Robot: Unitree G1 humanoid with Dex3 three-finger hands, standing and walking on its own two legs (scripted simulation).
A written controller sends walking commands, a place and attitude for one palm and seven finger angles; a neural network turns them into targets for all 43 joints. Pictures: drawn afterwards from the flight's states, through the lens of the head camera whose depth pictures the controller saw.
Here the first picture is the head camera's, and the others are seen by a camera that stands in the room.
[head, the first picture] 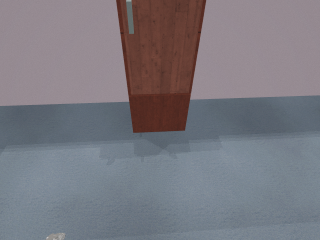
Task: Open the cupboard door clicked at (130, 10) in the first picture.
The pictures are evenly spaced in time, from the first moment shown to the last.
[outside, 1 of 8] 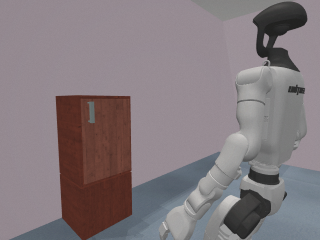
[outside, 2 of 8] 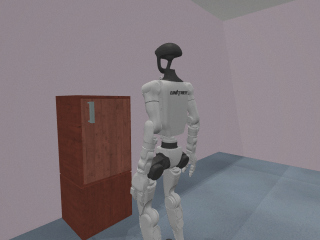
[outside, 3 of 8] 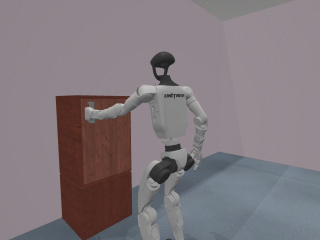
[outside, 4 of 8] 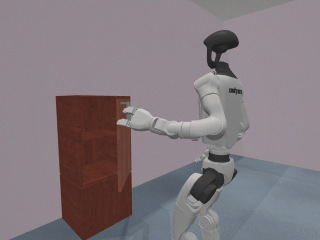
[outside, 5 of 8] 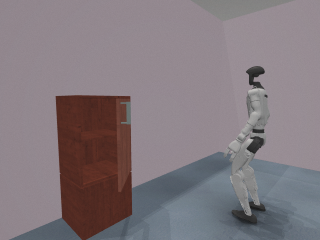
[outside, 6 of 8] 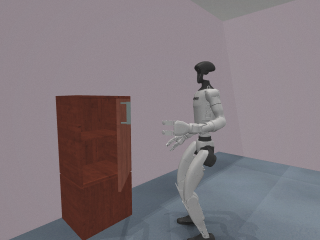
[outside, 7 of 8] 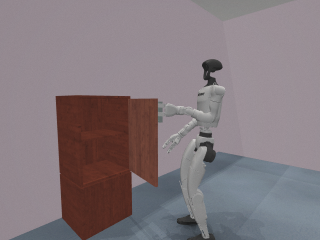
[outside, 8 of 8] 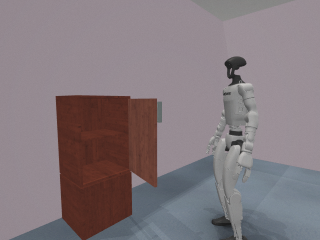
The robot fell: no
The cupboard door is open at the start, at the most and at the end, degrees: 0 83 78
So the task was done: yes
